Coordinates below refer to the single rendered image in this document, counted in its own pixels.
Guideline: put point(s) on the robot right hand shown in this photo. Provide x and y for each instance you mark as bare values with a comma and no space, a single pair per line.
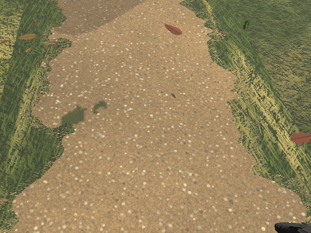
286,227

